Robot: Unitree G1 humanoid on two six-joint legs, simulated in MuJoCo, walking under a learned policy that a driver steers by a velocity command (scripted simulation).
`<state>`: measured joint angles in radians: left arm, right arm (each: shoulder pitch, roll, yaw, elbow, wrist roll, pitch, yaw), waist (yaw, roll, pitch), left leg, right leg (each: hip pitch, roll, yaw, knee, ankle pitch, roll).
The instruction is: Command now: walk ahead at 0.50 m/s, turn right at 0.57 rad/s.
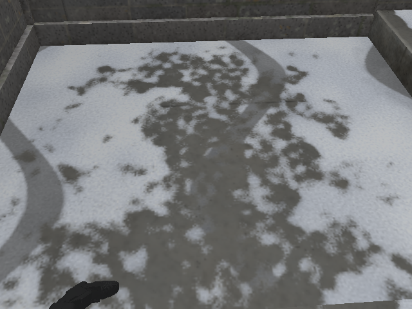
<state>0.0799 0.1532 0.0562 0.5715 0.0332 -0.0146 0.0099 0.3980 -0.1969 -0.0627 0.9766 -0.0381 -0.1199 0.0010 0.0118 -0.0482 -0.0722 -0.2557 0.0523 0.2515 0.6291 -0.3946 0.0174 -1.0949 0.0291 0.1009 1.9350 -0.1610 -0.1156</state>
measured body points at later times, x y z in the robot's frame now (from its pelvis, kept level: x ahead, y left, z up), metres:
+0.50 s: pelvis +0.30 -0.10 +0.14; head +0.33 -0.10 +0.59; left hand +0.46 +0.14 +0.03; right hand +0.45 -0.37 +0.08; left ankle +0.37 +0.04 -0.43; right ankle +0.32 -0.13 -0.57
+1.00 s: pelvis +0.49 -0.10 +0.16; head +0.52 -0.10 +0.60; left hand +0.72 +0.09 +0.03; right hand +0.51 -0.42 +0.08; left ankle +0.61 -0.08 -0.57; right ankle +0.34 -0.13 -0.48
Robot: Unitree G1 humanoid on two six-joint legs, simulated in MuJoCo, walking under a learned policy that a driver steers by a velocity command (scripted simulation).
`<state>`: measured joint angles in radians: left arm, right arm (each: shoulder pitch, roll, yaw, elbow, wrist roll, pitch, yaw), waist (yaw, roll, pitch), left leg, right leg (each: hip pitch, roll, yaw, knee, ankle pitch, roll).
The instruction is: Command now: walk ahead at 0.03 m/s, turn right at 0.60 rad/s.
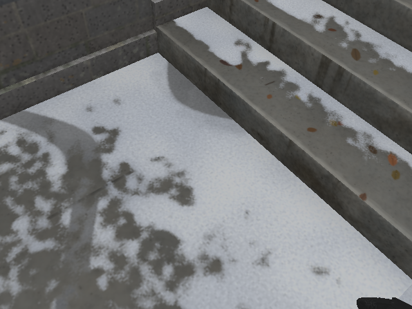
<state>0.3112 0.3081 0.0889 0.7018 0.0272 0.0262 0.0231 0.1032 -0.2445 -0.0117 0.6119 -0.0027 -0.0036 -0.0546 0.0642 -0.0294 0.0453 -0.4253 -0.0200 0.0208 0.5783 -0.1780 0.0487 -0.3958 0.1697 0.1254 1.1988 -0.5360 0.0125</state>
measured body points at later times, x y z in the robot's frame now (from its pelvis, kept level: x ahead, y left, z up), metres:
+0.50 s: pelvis +0.00 -0.01 +0.01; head +0.00 -0.04 +0.46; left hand +0.18 +0.22 -0.07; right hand +0.03 -0.31 -0.11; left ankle +0.06 +0.12 -0.65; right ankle -0.02 -0.09 -0.73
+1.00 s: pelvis +0.02 +0.03 +0.02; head +0.06 +0.05 +0.47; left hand +0.26 +0.21 -0.11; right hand -0.02 -0.26 -0.07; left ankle +0.07 +0.12 -0.73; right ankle -0.08 -0.06 -0.65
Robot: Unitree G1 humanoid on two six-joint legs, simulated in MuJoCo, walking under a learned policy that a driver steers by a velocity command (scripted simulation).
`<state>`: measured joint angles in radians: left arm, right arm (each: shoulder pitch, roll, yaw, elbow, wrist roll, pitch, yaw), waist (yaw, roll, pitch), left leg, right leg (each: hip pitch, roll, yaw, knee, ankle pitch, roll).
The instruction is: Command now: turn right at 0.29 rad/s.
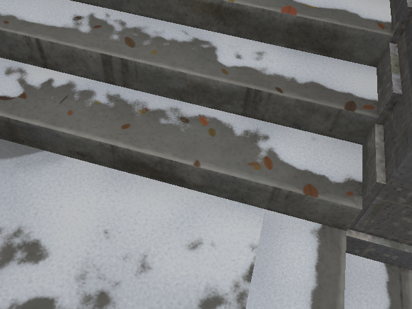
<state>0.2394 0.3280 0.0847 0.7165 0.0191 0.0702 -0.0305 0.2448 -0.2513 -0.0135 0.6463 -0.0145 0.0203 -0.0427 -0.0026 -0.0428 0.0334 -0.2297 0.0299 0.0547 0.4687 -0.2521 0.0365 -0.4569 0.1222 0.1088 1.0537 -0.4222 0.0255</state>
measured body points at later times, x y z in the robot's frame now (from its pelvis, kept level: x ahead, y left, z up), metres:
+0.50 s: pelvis +0.00 +0.00 -0.01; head +0.01 +0.01 +0.44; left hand +0.13 +0.24 -0.13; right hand +0.07 -0.26 -0.13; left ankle +0.00 +0.12 -0.74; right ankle -0.01 -0.11 -0.74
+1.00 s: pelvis +0.00 +0.03 +0.00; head +0.01 +0.03 +0.45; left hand +0.03 +0.28 -0.16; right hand +0.04 -0.22 -0.14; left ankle +0.00 +0.12 -0.74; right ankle -0.01 -0.11 -0.74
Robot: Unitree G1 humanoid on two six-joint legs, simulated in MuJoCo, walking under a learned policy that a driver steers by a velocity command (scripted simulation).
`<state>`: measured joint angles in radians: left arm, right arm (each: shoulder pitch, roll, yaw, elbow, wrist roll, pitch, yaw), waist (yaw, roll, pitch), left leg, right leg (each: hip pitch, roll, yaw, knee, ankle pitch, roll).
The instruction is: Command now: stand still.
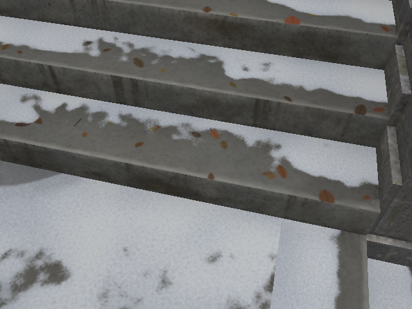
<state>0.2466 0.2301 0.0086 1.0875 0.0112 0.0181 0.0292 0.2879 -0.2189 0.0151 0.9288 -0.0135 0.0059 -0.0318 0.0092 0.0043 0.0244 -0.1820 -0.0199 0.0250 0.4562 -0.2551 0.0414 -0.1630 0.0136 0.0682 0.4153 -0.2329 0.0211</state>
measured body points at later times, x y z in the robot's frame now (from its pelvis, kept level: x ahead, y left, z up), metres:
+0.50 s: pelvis +0.04 -0.03 +0.00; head +0.04 -0.04 +0.45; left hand +0.06 +0.22 -0.15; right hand -0.03 -0.27 -0.16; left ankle -0.01 +0.09 -0.74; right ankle +0.03 -0.12 -0.73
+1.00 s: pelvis +0.28 -0.03 -0.03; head +0.32 -0.03 +0.42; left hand +0.14 +0.19 -0.16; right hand +0.48 -0.24 -0.14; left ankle +0.41 +0.04 -0.74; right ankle +0.05 -0.12 -0.73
